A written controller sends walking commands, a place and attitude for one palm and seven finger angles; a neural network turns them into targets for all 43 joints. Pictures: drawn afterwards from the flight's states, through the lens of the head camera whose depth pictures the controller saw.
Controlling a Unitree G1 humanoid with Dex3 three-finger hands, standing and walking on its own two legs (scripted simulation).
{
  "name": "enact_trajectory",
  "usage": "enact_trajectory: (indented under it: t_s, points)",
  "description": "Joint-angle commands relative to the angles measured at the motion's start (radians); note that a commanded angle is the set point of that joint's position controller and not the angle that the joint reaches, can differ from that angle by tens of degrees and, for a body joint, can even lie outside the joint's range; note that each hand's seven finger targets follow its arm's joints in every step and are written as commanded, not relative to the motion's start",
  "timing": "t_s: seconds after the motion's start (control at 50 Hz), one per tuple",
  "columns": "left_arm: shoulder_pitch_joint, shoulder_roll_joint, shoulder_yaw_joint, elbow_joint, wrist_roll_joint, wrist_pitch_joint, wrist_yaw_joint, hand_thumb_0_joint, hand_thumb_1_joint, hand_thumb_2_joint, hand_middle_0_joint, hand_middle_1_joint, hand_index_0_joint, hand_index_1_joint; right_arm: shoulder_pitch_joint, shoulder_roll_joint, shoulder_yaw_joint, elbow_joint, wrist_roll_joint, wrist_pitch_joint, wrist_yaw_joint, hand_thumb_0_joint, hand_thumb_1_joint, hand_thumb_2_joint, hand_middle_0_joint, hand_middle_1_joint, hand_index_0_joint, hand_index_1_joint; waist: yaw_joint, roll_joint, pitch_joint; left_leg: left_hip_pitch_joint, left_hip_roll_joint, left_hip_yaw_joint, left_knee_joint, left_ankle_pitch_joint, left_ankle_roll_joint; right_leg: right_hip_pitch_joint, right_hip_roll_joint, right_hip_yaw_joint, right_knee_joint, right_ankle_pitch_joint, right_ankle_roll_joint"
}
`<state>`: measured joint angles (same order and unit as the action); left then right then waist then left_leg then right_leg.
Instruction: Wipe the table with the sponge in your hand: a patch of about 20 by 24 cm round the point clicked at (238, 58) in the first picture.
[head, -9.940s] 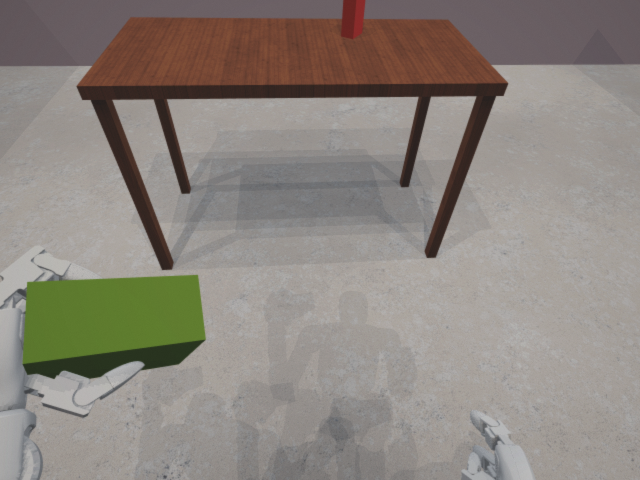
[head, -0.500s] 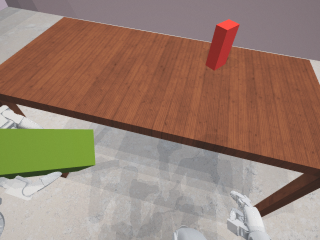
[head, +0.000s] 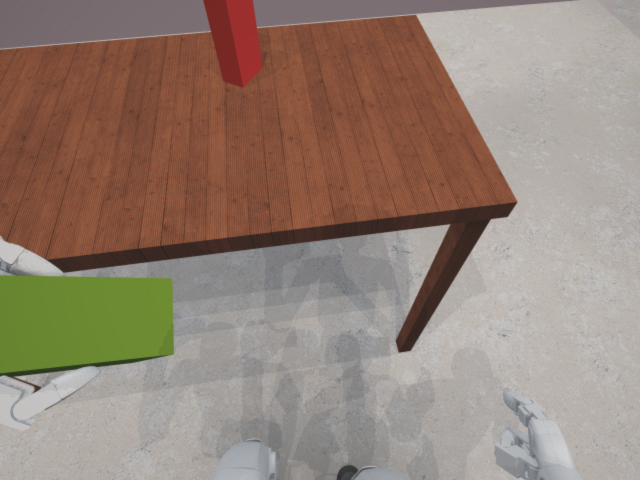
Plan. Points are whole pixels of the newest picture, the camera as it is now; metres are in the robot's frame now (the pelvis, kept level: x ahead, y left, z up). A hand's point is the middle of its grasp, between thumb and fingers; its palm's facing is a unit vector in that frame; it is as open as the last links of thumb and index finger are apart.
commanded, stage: turn to face it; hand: left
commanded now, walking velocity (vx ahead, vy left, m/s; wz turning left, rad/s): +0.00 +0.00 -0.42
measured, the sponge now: (99, 327) +0.23 +0.20 +0.15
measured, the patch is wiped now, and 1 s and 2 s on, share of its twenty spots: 0.00 0.00 0.00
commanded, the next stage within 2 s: take the last steps up to it in 0.38 s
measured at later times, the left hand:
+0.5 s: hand (108, 351) +0.21 +0.17 +0.17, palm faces +0.24 -0.86 -0.45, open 10.4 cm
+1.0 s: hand (71, 402) +0.17 +0.19 +0.16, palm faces +0.27 -0.88 -0.40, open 10.4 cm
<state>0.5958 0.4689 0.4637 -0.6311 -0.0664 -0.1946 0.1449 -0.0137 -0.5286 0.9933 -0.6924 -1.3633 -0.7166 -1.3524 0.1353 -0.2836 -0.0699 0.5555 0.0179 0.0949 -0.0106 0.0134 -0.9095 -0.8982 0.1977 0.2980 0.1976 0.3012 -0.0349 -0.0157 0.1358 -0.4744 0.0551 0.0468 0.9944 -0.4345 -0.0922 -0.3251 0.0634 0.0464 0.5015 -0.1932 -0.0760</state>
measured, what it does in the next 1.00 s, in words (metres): steps on the spot: left foot, then right foot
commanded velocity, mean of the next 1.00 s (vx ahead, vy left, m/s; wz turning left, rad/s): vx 0.09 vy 0.08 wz -0.08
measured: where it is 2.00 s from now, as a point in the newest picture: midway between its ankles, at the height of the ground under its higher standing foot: outside the picture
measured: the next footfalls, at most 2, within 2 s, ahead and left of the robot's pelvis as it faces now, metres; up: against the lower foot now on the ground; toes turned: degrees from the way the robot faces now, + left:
left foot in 0.18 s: +0.02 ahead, +0.15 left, +0.00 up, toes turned +0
right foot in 0.50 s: -0.06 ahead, -0.14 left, +0.00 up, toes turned -17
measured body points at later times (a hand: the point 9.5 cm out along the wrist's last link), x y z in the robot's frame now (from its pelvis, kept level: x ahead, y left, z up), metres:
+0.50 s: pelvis -0.06 -0.02 -0.01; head -0.02 -0.03 +0.43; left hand +0.19 +0.22 +0.19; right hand +0.08 -0.22 -0.11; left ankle -0.02 +0.15 -0.74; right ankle -0.10 -0.13 -0.74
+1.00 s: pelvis -0.08 -0.02 +0.00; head -0.08 -0.01 +0.45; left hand +0.15 +0.23 +0.19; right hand +0.01 -0.29 -0.09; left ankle -0.05 +0.08 -0.74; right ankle -0.13 -0.12 -0.71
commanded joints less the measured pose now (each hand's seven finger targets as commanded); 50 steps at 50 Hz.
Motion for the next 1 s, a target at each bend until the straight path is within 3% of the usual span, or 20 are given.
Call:
enact_trajectory:
  t_s: [0.0, 0.12, 0.14, 0.18, 0.2, 0.24, 0.3, 0.42, 0.46, 0.48, 0.5, 0.52, 0.58, 0.64, 0.7, 0.78, 0.84, 0.86, 0.9, 0.98]
  points:
    - [-0.013, 0.103, 0.101, -0.087, -0.002, -0.028, 0.026, 0.0, 0.1, 1.3, -1.2, -1.6, -1.2, -1.6, -0.063, -0.04, 0.01, -0.163, 0.003, -0.055, 0.0, 0.0, -0.9, -0.9, 0.2, 0.3, 0.2, 0.3, 0.063, -0.125, -0.283, 0.051, -0.001, -0.013, -0.162, -0.005, 0.023, 0.197, -0.284, 0.288, -0.138, 0.337, -0.101]
    - [-0.127, 0.098, 0.031, -0.169, 0.02, -0.024, 0.018, 0.0, 0.1, 1.3, -1.2, -1.6, -1.2, -1.6, -0.022, -0.049, 0.019, -0.171, -0.002, -0.069, -0.011, 0.0, -0.9, -0.9, 0.2, 0.3, 0.2, 0.3, 0.047, -0.044, -0.248, 0.347, 0.008, -0.009, -0.526, 0.102, 0.071, -0.04, -0.228, 0.319, -0.145, 0.001, -0.018]
    - [-0.174, 0.112, 0.029, -0.222, 0.02, -0.036, 0.018, 0.0, 0.1, 1.3, -1.2, -1.6, -1.2, -1.6, -0.02, -0.062, 0.014, -0.17, -0.004, -0.078, -0.018, 0.0, -0.9, -0.9, 0.2, 0.3, 0.2, 0.3, 0.043, 0.032, -0.239, 0.405, 0.079, -0.065, -0.614, 0.116, 0.097, -0.094, -0.174, 0.274, -0.069, -0.043, 0.011]
    - [-0.218, 0.114, 0.03, -0.26, 0.045, -0.06, 0.017, 0.0, 0.1, 1.3, -1.2, -1.6, -1.2, -1.6, -0.026, -0.07, 0.014, -0.192, -0.01, -0.105, -0.024, 0.0, -0.9, -0.9, 0.2, 0.3, 0.2, 0.3, 0.062, 0.319, -0.214, 0.405, 0.356, -0.284, -0.703, 0.353, 0.22, -0.237, -0.021, 0.049, 0.307, -0.303, 0.09]
    - [-0.205, 0.125, 0.045, -0.222, 0.052, -0.063, 0.019, 0.0, 0.1, 1.3, -1.2, -1.6, -1.2, -1.6, -0.022, -0.042, 0.016, -0.184, -0.008, -0.123, -0.024, 0.0, -0.9, -0.9, 0.2, 0.3, 0.2, 0.3, 0.07, 0.308, -0.212, 0.317, 0.385, -0.236, -0.713, 0.385, 0.247, -0.201, -0.025, -0.01, 0.524, -0.304, 0.104]
    - [-0.236, 0.124, 0.039, -0.233, 0.047, -0.06, 0.014, 0.0, 0.1, 1.3, -1.2, -1.6, -1.2, -1.6, -0.013, -0.029, 0.021, -0.166, -0.017, -0.142, -0.017, 0.0, -0.9, -0.9, 0.2, 0.3, 0.2, 0.3, 0.062, 0.303, -0.188, 0.203, 0.365, -0.155, -0.686, 0.373, 0.246, -0.17, -0.07, -0.003, 0.654, -0.259, 0.116]
    - [-0.25, 0.017, -0.057, -0.144, 0.041, -0.041, 0.004, 0.0, 0.1, 1.3, -1.2, -1.6, -1.2, -1.6, 0.003, -0.049, 0.019, -0.151, 0.002, -0.171, 0.001, 0.0, -0.9, -0.9, 0.2, 0.3, 0.2, 0.3, 0.052, 0.275, -0.121, 0.19, 0.295, 0.005, -0.652, 0.434, 0.187, -0.13, -0.083, -0.098, 0.47, -0.254, 0.133]
    - [-0.273, 0.04, -0.032, -0.088, 0.033, -0.043, 0.009, 0.0, 0.1, 1.3, -1.2, -1.6, -1.2, -1.6, 0.029, -0.052, 0.022, -0.136, -0.003, -0.213, -0.001, 0.0, -0.9, -0.9, 0.2, 0.3, 0.2, 0.3, 0.041, 0.219, -0.204, 0.27, 0.264, 0.025, -0.479, 0.475, 0.128, 0.086, -0.041, -0.198, 0.027, -0.127, 0.134]
    - [-0.255, 0.071, -0.007, -0.109, 0.042, -0.051, 0.011, 0.0, 0.1, 1.3, -1.2, -1.6, -1.2, -1.6, 0.038, -0.03, 0.023, -0.136, 0.004, -0.212, 0.004, 0.0, -0.9, -0.9, 0.2, 0.3, 0.2, 0.3, 0.032, 0.103, -0.255, 0.231, 0.189, 0.075, -0.311, 0.353, 0.08, 0.186, -0.148, -0.095, -0.109, 0.13, 0.088]
    - [-0.233, 0.124, 0.033, -0.104, 0.044, -0.056, 0.018, 0.0, 0.1, 1.3, -1.2, -1.6, -1.2, -1.6, 0.027, 0.0, 0.032, -0.145, 0.003, -0.208, 0.0, 0.0, -0.9, -0.9, 0.2, 0.3, 0.2, 0.3, 0.028, -0.108, -0.275, 0.07, 0.087, 0.105, -0.166, 0.104, 0.043, 0.276, -0.307, 0.12, -0.1, 0.449, 0.008]
    - [-0.206, 0.163, 0.083, -0.094, 0.037, -0.059, 0.025, 0.0, 0.1, 1.3, -1.2, -1.6, -1.2, -1.6, -0.022, 0.012, 0.046, -0.146, -0.003, -0.203, -0.003, 0.0, -0.9, -0.9, 0.2, 0.3, 0.2, 0.3, 0.052, -0.224, -0.281, -0.067, 0.014, 0.059, 0.0, -0.162, 0.036, 0.321, -0.42, 0.241, -0.114, 0.672, -0.067]
    - [-0.156, 0.139, 0.078, -0.073, 0.025, -0.044, 0.02, 0.0, 0.1, 1.3, -1.2, -1.6, -1.2, -1.6, -0.021, -0.004, 0.031, -0.133, 0.009, -0.189, -0.008, 0.0, -0.9, -0.9, 0.2, 0.3, 0.2, 0.3, 0.049, -0.252, -0.309, -0.072, 0.026, -0.029, 0.124, -0.116, 0.045, 0.317, -0.429, 0.238, -0.123, 0.611, -0.063]
    - [0.001, 0.145, 0.133, -0.136, 0.017, -0.054, 0.035, 0.0, 0.1, 1.3, -1.2, -1.6, -1.2, -1.6, -0.074, 0.02, 0.053, -0.128, 0.005, -0.158, -0.015, 0.0, -0.9, -0.9, 0.2, 0.3, 0.2, 0.3, 0.039, -0.107, -0.304, -0.127, 0.034, -0.06, 0.113, -0.021, 0.045, 0.359, -0.382, 0.152, -0.098, 0.561, -0.08]
    - [0.014, 0.133, 0.138, -0.162, 0.02, -0.075, 0.043, 0.0, 0.1, 1.3, -1.2, -1.6, -1.2, -1.6, -0.063, 0.012, 0.041, -0.118, 0.001, -0.144, -0.023, 0.0, -0.9, -0.9, 0.2, 0.3, 0.2, 0.3, 0.032, -0.095, -0.314, -0.019, 0.03, -0.015, -0.132, 0.021, 0.053, 0.343, -0.35, 0.055, -0.115, 0.473, -0.07]
    - [0.017, 0.11, 0.115, -0.158, 0.028, -0.079, 0.049, 0.0, 0.1, 1.3, -1.2, -1.6, -1.2, -1.6, -0.022, -0.014, 0.019, -0.115, -0.006, -0.164, -0.029, 0.0, -0.9, -0.9, 0.2, 0.3, 0.2, 0.3, 0.039, -0.113, -0.293, 0.061, 0.009, 0.017, -0.3, 0.047, 0.073, 0.301, -0.365, 0.084, -0.134, 0.33, -0.069]
    - [-0.02, 0.08, 0.058, -0.122, 0.033, -0.078, 0.049, 0.0, 0.1, 1.3, -1.2, -1.6, -1.2, -1.6, 0.04, -0.032, -0.004, -0.093, -0.015, -0.185, -0.041, 0.0, -0.9, -0.9, 0.2, 0.3, 0.2, 0.3, 0.015, -0.016, -0.265, 0.278, -0.01, 0.041, -0.571, 0.15, 0.101, 0.158, -0.307, 0.058, -0.08, 0.003, -0.003]
    - [-0.112, 0.073, 0.02, -0.147, 0.039, -0.097, 0.041, 0.0, 0.1, 1.3, -1.2, -1.6, -1.2, -1.6, 0.03, -0.071, -0.017, -0.113, -0.008, -0.199, -0.05, 0.0, -0.9, -0.9, 0.2, 0.3, 0.2, 0.3, 0.032, 0.257, -0.198, 0.323, 0.213, -0.236, -0.67, 0.226, 0.22, -0.041, -0.111, -0.109, 0.177, -0.263, 0.082]
    - [-0.103, 0.082, 0.022, -0.1, 0.046, -0.105, 0.037, 0.0, 0.1, 1.3, -1.2, -1.6, -1.2, -1.6, 0.034, -0.058, -0.008, -0.096, -0.013, -0.211, -0.053, 0.0, -0.9, -0.9, 0.2, 0.3, 0.2, 0.3, 0.029, 0.316, -0.18, 0.254, 0.266, -0.325, -0.753, 0.11, 0.265, -0.069, -0.095, -0.123, 0.342, -0.38, 0.084]
    - [-0.202, 0.065, -0.015, -0.077, 0.062, -0.106, 0.035, 0.0, 0.1, 1.3, -1.2, -1.6, -1.2, -1.6, 0.011, -0.048, 0.002, -0.084, -0.023, -0.227, -0.052, 0.0, -0.9, -0.9, 0.2, 0.3, 0.2, 0.3, 0.024, 0.29, -0.08, 0.108, 0.237, -0.288, -0.776, 0.006, 0.277, -0.048, -0.118, -0.112, 0.42, -0.328, 0.082]
    - [-0.254, 0.042, -0.057, -0.086, 0.049, -0.097, 0.032, 0.0, 0.1, 1.3, -1.2, -1.6, -1.2, -1.6, 0.037, -0.051, 0.006, -0.069, -0.013, -0.257, -0.051, 0.0, -0.9, -0.9, 0.2, 0.3, 0.2, 0.3, 0.026, 0.229, -0.129, 0.223, 0.162, -0.174, -0.675, 0.252, 0.234, 0.009, -0.099, -0.173, 0.187, -0.283, 0.1]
